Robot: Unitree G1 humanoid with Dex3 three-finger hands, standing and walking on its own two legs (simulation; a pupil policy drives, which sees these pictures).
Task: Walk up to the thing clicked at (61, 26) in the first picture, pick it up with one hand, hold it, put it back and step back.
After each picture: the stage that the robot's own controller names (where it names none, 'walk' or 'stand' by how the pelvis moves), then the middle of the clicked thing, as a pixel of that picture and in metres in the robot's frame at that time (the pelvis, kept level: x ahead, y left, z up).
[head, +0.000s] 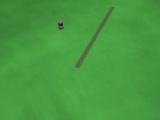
stand; (60, 24) +1.80 +0.35 -0.72
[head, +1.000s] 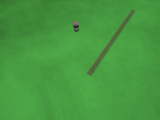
walk; (76, 26) +1.69 +0.24 -0.71
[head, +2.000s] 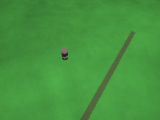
walk; (64, 54) +1.16 +0.22 -0.70
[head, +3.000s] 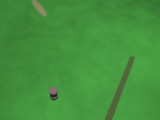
walk; (53, 93) +0.71 +0.22 -0.71
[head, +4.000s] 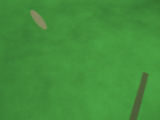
walk; out of the picture +0.42 +0.22 -0.70
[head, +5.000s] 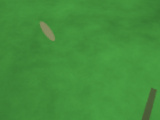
stand; out of the picture +0.37 +0.20 -0.72
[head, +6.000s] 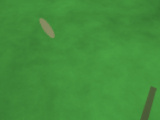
stand; out of the picture +0.36 +0.20 -0.72
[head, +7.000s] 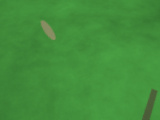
stand; out of the picture +0.36 +0.21 -0.73
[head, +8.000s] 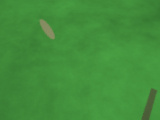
stand; out of the picture +0.35 +0.21 -0.73
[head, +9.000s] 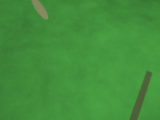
go down; out of the picture +0.37 +0.21 -0.70
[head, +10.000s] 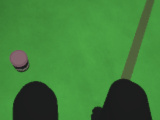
go down; (20, 61) +0.44 +0.23 -0.28
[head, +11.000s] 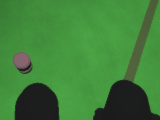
close in; (23, 63) +0.44 +0.23 -0.29
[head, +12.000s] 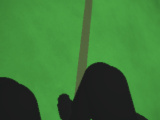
close in; out of the picture +0.43 +0.26 -0.22
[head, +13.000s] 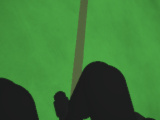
close; out of the picture +0.42 +0.27 -0.23
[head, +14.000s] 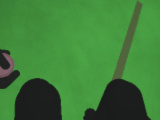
lift; (0, 68) +0.35 +0.26 -0.13
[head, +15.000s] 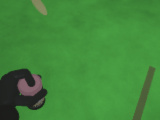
hold; (33, 92) +0.32 +0.18 +0.01
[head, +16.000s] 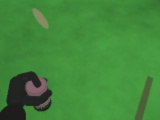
hold; (39, 94) +0.33 +0.17 +0.00
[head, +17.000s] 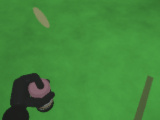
hold; (42, 96) +0.33 +0.16 -0.01
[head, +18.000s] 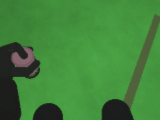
crouch; (27, 64) +0.42 +0.19 -0.08
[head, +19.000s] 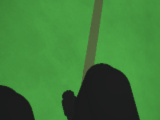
lower; out of the picture +0.46 +0.27 -0.21
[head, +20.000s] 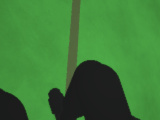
lower; out of the picture +0.45 +0.28 -0.23
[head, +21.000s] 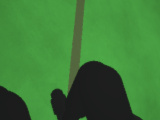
lower; out of the picture +0.45 +0.28 -0.23
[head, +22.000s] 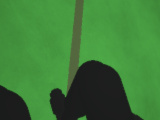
lower; out of the picture +0.45 +0.28 -0.24
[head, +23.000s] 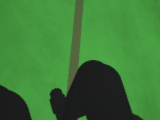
loosen; out of the picture +0.45 +0.27 -0.23
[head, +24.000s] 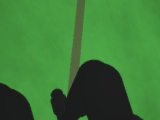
withdraw; out of the picture +0.44 +0.26 -0.24
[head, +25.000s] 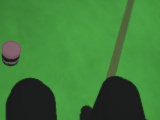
stand; (11, 54) +0.45 +0.23 -0.26
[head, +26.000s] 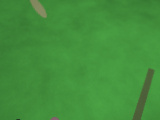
stand; out of the picture +0.40 +0.18 -0.63
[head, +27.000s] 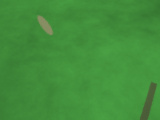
stand; out of the picture +0.40 +0.18 -0.67
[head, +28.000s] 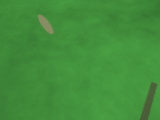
stand; out of the picture +0.40 +0.18 -0.67
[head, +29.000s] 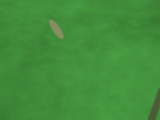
stand; out of the picture +0.41 +0.17 -0.72
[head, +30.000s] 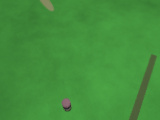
walk; (66, 105) +0.50 +0.17 -0.70
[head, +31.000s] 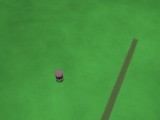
walk; (59, 76) +0.78 +0.20 -0.70
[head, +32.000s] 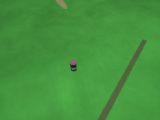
stand; (73, 65) +1.06 +0.18 -0.70
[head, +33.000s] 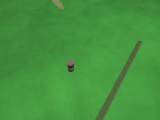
stand; (70, 66) +1.06 +0.17 -0.72
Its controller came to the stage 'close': yes
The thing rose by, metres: 0.72
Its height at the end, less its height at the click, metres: +0.00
